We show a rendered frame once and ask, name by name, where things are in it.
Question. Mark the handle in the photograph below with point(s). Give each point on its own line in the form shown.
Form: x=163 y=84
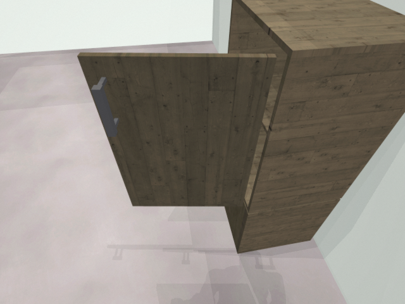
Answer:
x=100 y=98

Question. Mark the cupboard door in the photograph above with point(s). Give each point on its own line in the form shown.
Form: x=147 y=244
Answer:
x=188 y=122

